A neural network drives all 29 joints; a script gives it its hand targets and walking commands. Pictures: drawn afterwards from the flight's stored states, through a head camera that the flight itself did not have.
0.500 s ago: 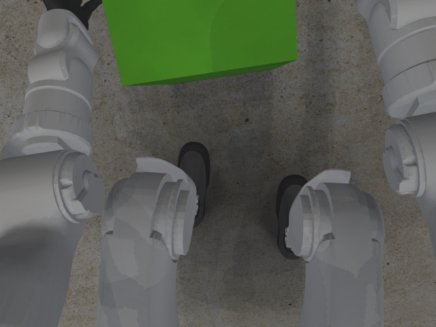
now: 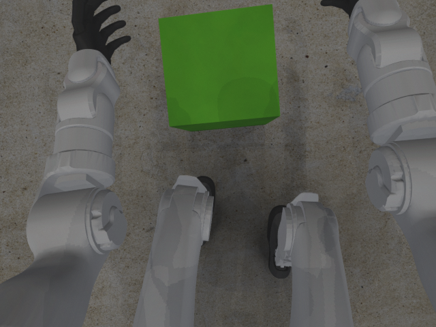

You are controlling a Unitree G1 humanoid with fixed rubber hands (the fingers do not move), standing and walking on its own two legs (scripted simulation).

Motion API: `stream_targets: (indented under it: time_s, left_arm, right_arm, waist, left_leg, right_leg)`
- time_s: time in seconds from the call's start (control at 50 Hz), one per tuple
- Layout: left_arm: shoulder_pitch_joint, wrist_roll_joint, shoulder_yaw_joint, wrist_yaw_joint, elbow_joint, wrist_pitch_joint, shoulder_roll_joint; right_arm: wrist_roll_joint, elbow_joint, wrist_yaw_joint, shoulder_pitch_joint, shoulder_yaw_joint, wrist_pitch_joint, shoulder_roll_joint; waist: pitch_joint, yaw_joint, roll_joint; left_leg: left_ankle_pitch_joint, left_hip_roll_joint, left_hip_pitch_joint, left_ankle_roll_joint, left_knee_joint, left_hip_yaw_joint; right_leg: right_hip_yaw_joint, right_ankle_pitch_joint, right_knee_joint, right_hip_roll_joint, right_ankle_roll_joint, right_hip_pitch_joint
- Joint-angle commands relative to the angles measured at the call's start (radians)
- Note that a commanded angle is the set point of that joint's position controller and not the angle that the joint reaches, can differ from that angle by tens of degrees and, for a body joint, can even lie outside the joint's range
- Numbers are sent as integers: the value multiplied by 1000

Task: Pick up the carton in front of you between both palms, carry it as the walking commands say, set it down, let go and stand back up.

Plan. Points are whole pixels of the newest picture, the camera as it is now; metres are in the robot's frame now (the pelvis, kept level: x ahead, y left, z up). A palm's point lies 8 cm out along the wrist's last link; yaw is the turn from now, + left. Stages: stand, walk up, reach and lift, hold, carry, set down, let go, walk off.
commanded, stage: set down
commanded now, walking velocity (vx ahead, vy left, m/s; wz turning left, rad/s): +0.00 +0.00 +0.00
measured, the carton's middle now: (222, 82) +0.52 +0.09 -0.34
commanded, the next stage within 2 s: let go in 0.50 s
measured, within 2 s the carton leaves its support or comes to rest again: neither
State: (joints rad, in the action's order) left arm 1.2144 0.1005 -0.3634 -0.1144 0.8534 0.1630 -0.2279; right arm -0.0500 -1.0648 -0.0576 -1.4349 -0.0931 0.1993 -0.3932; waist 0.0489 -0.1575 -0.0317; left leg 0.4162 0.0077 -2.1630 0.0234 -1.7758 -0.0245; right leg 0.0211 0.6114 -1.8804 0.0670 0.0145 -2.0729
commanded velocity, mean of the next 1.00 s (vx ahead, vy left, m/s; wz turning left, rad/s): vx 0.00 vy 0.00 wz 0.00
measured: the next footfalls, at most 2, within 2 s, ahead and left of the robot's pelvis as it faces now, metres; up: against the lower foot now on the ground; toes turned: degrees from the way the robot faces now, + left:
none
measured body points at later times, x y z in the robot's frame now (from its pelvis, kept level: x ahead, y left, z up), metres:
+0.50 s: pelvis +0.03 +0.00 +0.14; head +0.34 +0.02 +0.46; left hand +0.50 +0.28 +0.04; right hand +0.61 -0.11 +0.04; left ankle +0.13 +0.13 -0.43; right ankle +0.08 -0.12 -0.43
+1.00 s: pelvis +0.08 +0.03 +0.25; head +0.29 +0.03 +0.65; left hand +0.39 +0.28 +0.15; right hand +0.46 -0.15 +0.14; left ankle +0.13 +0.13 -0.43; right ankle +0.08 -0.12 -0.43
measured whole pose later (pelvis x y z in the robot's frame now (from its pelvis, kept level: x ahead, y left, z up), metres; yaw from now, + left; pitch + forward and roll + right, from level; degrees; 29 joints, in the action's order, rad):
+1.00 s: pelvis +0.08 +0.03 +0.25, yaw -1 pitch +30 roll -2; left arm 0.33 -0.03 -0.17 0.11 0.54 0.09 -0.21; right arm 0.10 -0.59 -0.07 -0.45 -0.20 0.11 -0.13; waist -0.05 -0.10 0.01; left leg 0.24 0.02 -1.07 -0.02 -0.79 -0.02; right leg 0.08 0.35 -0.81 0.04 0.04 -0.98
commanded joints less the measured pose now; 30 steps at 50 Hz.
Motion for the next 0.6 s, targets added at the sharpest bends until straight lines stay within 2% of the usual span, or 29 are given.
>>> stream_targets:
  time_s: [0.0, 0.14, 0.34, 0.46, 0.52, 0.58]
  left_arm:
    - [181, 5, -19, 8, -161, 0, -155]
    - [118, 21, -13, 31, -237, 43, -155]
    - [34, -37, -32, 51, -233, 31, -101]
    - [2, -72, -50, 65, -227, 15, -78]
    - [-29, -93, -52, 80, -224, 7, -61]
    - [-117, -123, -45, 106, -241, 0, -56]
  right_arm:
    - [4, 169, 2, -279, -2, 1, -88]
    - [19, 265, 13, -239, -15, 45, -82]
    - [62, 210, 52, -123, -75, 23, -61]
    - [83, 188, 70, -92, -98, 4, -47]
    - [109, 182, 73, -48, -121, -3, -27]
    - [144, 214, 58, 56, -145, -7, 13]
  waist:
    - [-1177, -65, -113]
    - [-1254, -53, -145]
    - [-1163, -43, -94]
    - [-1099, -46, -89]
    - [-1085, -32, -84]
    - [-1131, -20, -77]
  left_leg:
    - [-352, 44, 799, 30, 150, 126]
    - [-417, 53, 880, 29, 278, 131]
    - [-490, 52, 1043, 36, 468, 111]
    - [-496, 47, 1118, 36, 586, 105]
    - [-494, 45, 1160, 34, 634, 102]
    - [-543, 45, 1241, 26, 676, 102]
  right_leg:
    - [-69, -232, 256, 44, 2, 486]
    - [-69, -316, 376, 50, 9, 652]
    - [-55, -375, 580, 47, 12, 695]
    - [-47, -393, 705, 42, 17, 766]
    - [-43, -408, 761, 39, 20, 812]
    - [-37, -476, 814, 41, 27, 903]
